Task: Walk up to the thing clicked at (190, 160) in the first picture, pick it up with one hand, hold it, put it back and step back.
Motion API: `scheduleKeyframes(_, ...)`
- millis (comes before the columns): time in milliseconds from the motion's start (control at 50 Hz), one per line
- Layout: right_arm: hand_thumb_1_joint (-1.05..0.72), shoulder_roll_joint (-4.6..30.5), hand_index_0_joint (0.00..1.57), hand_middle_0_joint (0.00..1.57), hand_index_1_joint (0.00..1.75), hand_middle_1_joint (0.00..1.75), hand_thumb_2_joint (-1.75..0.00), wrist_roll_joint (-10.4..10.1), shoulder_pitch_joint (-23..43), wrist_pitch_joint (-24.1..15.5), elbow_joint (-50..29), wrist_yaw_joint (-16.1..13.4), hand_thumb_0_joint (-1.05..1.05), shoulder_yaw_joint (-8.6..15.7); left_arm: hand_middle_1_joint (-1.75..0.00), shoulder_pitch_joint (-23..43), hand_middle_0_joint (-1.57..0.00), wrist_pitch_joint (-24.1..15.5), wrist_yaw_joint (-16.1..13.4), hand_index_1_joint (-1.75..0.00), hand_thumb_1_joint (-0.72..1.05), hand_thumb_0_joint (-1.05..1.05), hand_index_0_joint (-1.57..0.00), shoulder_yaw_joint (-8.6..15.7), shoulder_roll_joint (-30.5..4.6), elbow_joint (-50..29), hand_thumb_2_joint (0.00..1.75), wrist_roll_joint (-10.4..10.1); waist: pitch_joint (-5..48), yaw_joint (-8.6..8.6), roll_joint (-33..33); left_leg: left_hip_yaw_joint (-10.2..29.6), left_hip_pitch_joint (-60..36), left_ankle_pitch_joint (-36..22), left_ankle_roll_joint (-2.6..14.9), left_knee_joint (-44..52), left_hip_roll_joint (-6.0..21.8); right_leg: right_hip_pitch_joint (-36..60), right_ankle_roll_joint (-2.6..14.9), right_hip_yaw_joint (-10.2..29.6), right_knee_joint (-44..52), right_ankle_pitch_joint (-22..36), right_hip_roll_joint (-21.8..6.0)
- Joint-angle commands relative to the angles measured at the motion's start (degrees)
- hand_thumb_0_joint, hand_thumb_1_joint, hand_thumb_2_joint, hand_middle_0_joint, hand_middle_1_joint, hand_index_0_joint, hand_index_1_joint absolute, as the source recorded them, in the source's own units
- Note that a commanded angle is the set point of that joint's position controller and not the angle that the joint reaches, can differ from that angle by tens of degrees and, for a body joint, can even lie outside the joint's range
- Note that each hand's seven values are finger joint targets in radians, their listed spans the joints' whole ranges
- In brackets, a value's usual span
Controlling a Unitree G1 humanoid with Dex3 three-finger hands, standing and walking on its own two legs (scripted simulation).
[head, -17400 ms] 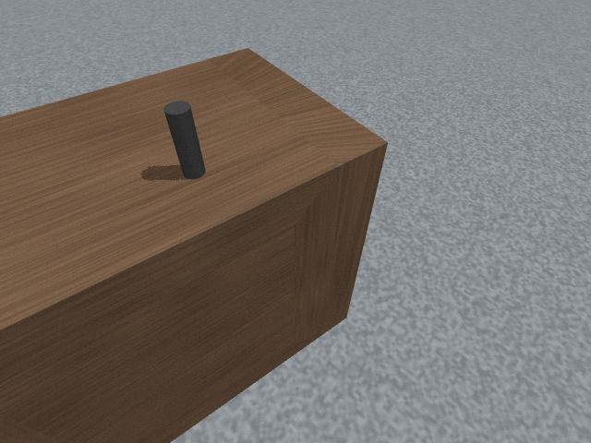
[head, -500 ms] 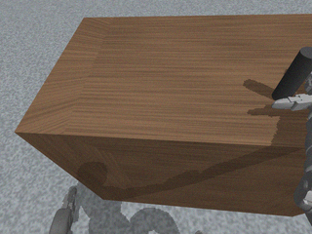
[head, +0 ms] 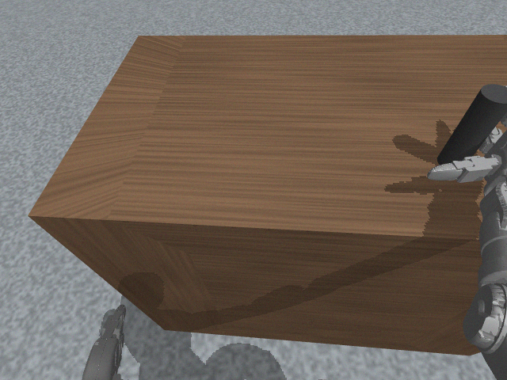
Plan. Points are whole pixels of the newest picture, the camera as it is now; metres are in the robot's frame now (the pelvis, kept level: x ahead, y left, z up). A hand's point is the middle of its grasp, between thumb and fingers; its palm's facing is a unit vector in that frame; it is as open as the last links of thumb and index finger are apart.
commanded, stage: close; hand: right
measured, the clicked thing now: (471, 131) +0.48 -0.29 +0.13
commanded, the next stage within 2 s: settle in 0.58 s
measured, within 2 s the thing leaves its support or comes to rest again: leaves its support in 0.90 s
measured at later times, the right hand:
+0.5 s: hand (461, 138) +0.47 -0.28 +0.12, palm faces +0.28 +0.96 +0.03, open 9.7 cm
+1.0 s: hand (468, 133) +0.47 -0.29 +0.13, palm faces +0.32 +0.95 +0.02, open 5.4 cm
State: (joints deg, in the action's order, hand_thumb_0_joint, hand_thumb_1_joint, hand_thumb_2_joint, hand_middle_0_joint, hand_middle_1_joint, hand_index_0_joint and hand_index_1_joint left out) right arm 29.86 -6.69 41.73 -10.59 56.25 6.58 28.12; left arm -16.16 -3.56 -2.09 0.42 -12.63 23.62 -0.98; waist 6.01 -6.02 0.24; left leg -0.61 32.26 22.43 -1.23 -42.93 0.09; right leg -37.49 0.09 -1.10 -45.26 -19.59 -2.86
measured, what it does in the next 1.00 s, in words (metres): stands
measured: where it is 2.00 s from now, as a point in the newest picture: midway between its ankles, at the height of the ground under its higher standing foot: outside the picture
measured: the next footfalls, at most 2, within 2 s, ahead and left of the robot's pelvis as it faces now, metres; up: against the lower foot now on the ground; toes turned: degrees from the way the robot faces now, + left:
none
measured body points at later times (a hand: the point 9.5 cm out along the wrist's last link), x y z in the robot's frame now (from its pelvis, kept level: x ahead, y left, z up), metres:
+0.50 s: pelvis +0.00 -0.01 +0.00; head +0.06 -0.03 +0.45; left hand +0.15 +0.25 -0.04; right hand +0.45 -0.33 +0.12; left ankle -0.02 +0.14 -0.71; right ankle +0.02 -0.12 -0.71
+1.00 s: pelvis +0.01 -0.01 +0.01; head +0.06 -0.04 +0.45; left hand +0.15 +0.25 -0.04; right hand +0.45 -0.34 +0.13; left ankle -0.02 +0.14 -0.71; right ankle +0.02 -0.12 -0.71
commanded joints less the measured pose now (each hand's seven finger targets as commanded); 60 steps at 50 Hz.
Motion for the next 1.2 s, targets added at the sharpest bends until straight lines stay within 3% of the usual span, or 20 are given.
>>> scheduleKeyframes(0,0.48,8.1,0.45,0.45,0.27,0.26,-0.11,-0.2,20.0,-2.8,1.8,1.1,0.0,-5.1,-0.06,-1.3,-0.05,-3.0,-0.1,-0.05,-0.54,0.0,-0.06,3.4,-6.9,-6.6,0.05,0.0,13.1,-2.01,-2.4,-0.8,0.5,-14.4,1.21,5.7,-1.7,15.4,1.22,1.1,4.9,11.9,1.3)
scheduleKeyframes(160,0.41,29.4,0.7,0.7,0.44,0.44,-0.21,0.4,38.4,-6.5,-18.9,-0.2,0.0,4.8,-0.05,4.3,-0.05,-3.9,-0.7,-0.05,-0.55,0.0,-0.06,6.6,-13.0,-17.5,0.05,0.4,32.2,1.05,-10.4,-0.4,-5.4,-19.7,1.57,5.0,-1.4,24.0,0.67,1.1,3.8,20.0,1.3)
scheduleKeyframes(240,0.25,9.6,0.77,0.77,0.56,0.55,-0.35,-0.8,17.2,-3.2,4.8,2.0,0.0,-3.2,-0.06,-0.2,-0.05,-3.2,0.9,-0.05,-0.54,0.0,-0.06,1.0,-5.2,-10.5,0.05,-0.2,12.5,0.03,-0.7,-1.5,-1.8,-15.5,1.31,6.6,-2.1,13.3,0.98,1.2,5.6,14.4,1.1)
scheduleKeyframes(280,0.22,28.9,0.83,0.83,0.61,0.61,-0.4,0.3,39.0,-7.2,-19.5,0.4,0.0,4.5,-0.05,5.4,-0.05,-4.1,-0.6,-0.05,-0.56,0.0,-0.05,6.4,-12.5,-18.6,0.05,0.5,34.6,1.11,-10.5,-0.3,-8.1,-22.1,1.41,4.8,-1.5,23.8,0.59,0.9,3.5,22.1,1.2)
scheduleKeyframes(340,0.07,8.8,0.87,0.87,0.68,0.68,-0.49,-0.7,16.4,-3.1,8.2,2.0,0.0,-3.5,-0.06,-5.7,-0.06,-2.7,0.8,-0.05,-0.53,0.0,-0.06,2.7,-5.8,-4.9,0.04,0.1,9.0,-0.99,-2.8,-1.5,0.1,-16.4,1.51,6.2,-2.4,14.5,0.7,1.2,5.3,16.8,1.1)
scheduleKeyframes(400,-0.01,27.0,0.96,0.97,0.78,0.78,-0.58,0.9,39.3,-8.0,-17.4,-0.2,0.0,2.9,-0.05,4.0,-0.05,-4.1,-0.6,-0.05,-0.55,0.0,-0.06,6.9,-12.9,-18.1,0.05,1.0,33.9,-0.27,-11.6,-0.8,-4.5,-20.9,1.76,4.6,-2.2,27.3,0.29,1.5,3.3,24.1,0.5)
scheduleKeyframes(460,-0.18,5.6,1.0,1.01,0.84,0.84,-0.68,-0.4,11.7,-3.4,12.2,2.2,0.0,-4.9,-0.06,-8.1,-0.06,-2.3,1.3,-0.05,-0.54,0.0,-0.06,1.0,-3.6,-3.8,0.04,0.1,5.4,-1.55,-1.5,-1.6,1.7,-16.2,1.38,6.3,-2.4,12.3,1.06,1.0,4.9,16.5,1.2)
scheduleKeyframes(500,-0.24,31.5,1.08,1.09,0.9,0.9,-0.72,0.2,42.6,-9.3,-25.9,-0.3,0.0,6.1,-0.05,5.6,-0.06,-4.0,-0.6,-0.05,-0.54,0.0,-0.06,9.6,-15.0,-21.9,0.04,0.6,36.6,-0.51,-11.1,-0.1,-5.7,-22.7,1.55,4.6,-1.6,26.2,0.73,1.0,2.8,23.4,0.8)
scheduleKeyframes(580,-0.45,5.6,1.14,1.16,0.99,0.98,-0.83,-0.8,14.8,-4.1,9.5,1.8,0.0,-3.9,-0.06,-3.0,-0.06,-2.5,1.6,-0.05,-0.53,0.0,-0.06,1.0,-3.7,-6.1,0.04,0.3,5.9,-1.4,-1.0,-1.7,2.4,-13.8,1.48,6.3,-2.5,10.8,0.75,1.6,5.1,14.1,0.7)
scheduleKeyframes(620,-0.48,33.3,1.19,1.22,1.02,1.02,-0.84,0.6,45.9,-10.4,-30.0,-0.7,0.0,6.5,-0.05,5.8,-0.06,-4.2,-0.7,-0.05,-0.55,0.0,-0.06,10.8,-16.6,-22.3,0.04,1.0,42.7,-0.12,-14.1,-0.5,-6.0,-23.0,1.72,4.0,-1.9,30.4,0.43,1.6,2.1,26.0,0.4)
scheduleKeyframes(700,-0.67,9.4,1.2,1.2,1.18,1.18,-1.11,-1.2,21.7,-5.8,1.1,1.1,0.0,-2.5,-0.06,-0.7,-0.07,-2.8,1.4,-0.07,-0.56,0.0,-0.07,1.4,-4.9,-8.8,0.06,0.4,12.1,-1.09,-3.6,-1.4,0.0,-16.6,1.55,6.1,-2.5,13.3,0.64,1.6,4.8,17.5,0.6)
scheduleKeyframes(740,-0.66,34.1,1.26,1.26,1.27,1.27,-1.2,1.5,42.4,-10.0,-25.5,-1.2,0.0,7.0,-0.06,5.9,-0.07,-4.1,-0.5,-0.06,-0.57,0.0,-0.06,9.8,-15.7,-19.5,0.06,1.3,41.5,1.13,-15.4,-0.8,-6.0,-22.1,1.98,4.1,-2.1,30.5,0.19,1.7,2.2,26.8,0.4)
scheduleKeyframes(800,-0.79,4.2,1.26,1.26,1.28,1.28,-1.24,-0.1,19.2,-3.9,8.2,1.1,0.0,-6.5,-0.07,-5.0,-0.07,-2.5,1.6,-0.07,-0.55,0.0,-0.07,-0.1,-2.1,-3.5,0.06,0.4,8.5,-1.61,-4.4,-1.9,0.5,-16.1,1.67,6.7,-2.7,15.7,0.48,1.6,5.1,18.0,0.8)
scheduleKeyframes(860,-0.73,36.9,1.33,1.33,1.34,1.34,-1.26,2.0,42.3,-8.4,-25.0,-2.7,0.0,8.3,-0.06,4.4,-0.07,-3.8,-0.9,-0.06,-0.56,0.0,-0.06,9.3,-16.4,-18.0,0.06,1.3,41.0,1.74,-16.6,-1.2,-7.8,-23.8,1.92,5.0,-2.1,32.3,0.08,1.4,3.0,28.9,0.8)
scheduleKeyframes(920,-0.79,2.4,1.33,1.33,1.32,1.32,-1.25,-0.2,19.3,-2.4,7.6,-0.2,0.0,-8.0,-0.06,-6.6,-0.07,-2.6,1.2,-0.07,-0.55,0.0,-0.07,0.4,-1.5,-1.1,0.06,0.2,6.6,-2.17,-5.4,-2.2,0.5,-15.9,1.75,8.5,-2.9,18.6,0.39,1.5,6.3,20.4,0.7)
scheduleKeyframes(980,-0.72,36.2,1.42,1.42,1.4,1.4,-1.28,2.5,40.4,-6.5,-22.4,-4.0,0.0,7.5,-0.06,2.6,-0.07,-3.9,-1.1,-0.06,-0.55,0.0,-0.06,8.4,-14.9,-15.3,0.05,1.2,36.6,1.81,-15.8,-1.5,-8.6,-23.6,1.94,6.5,-2.2,31.9,0.09,1.0,4.6,27.8,0.9)
scheduleKeyframes(1040,-0.76,0.4,1.35,1.35,1.34,1.33,-1.25,-0.3,18.6,-0.9,9.1,-0.5,0.0,-9.0,-0.06,-5.2,-0.07,-2.9,1.2,-0.06,-0.55,0.0,-0.06,-1.5,0.6,1.4,0.05,-0.1,2.6,-1.35,-3.1,-2.1,-0.3,-14.8,1.6,10.0,-2.7,16.2,0.66,1.0,8.0,16.4,0.8)
scheduleKeyframes(1080,-0.77,36.0,1.39,1.39,1.36,1.36,-1.26,0.7,47.8,-6.8,-31.1,-4.0,0.0,7.6,-0.06,10.4,-0.07,-5.2,-1.7,-0.06,-0.55,0.0,-0.07,12.0,-19.0,-21.3,0.05,0.5,40.3,1.54,-11.3,-0.8,-12.6,-24.7,1.58,7.5,-1.8,30.8,0.53,1.0,6.1,25.7,0.7)
scheduleKeyframes(1160,-0.76,0.3,1.35,1.35,1.34,1.34,-1.26,-1.1,20.3,0.0,7.6,-0.1,0.0,-8.7,-0.06,-2.0,-0.06,-3.5,0.9,-0.06,-0.55,0.0,-0.06,-1.7,0.1,0.3,0.05,-0.5,2.5,-0.84,-0.5,-2.2,-2.3,-15.4,1.39,11.1,-2.6,16.2,0.83,1.0,9.2,16.1,0.7)
scheduleKeyframes(1180,-0.79,20.4,1.38,1.38,1.33,1.33,-1.23,-0.9,38.5,-4.1,-12.5,-2.0,0.0,0.9,-0.06,11.9,-0.07,-5.9,-0.8,-0.06,-0.55,0.0,-0.06,6.3,-11.8,-19.8,0.05,-0.6,29.7,0.15,-5.3,-1.2,-10.6,-20.9,1.34,9.8,-2.1,26.0,0.78,1.0,8.5,20.6,0.6)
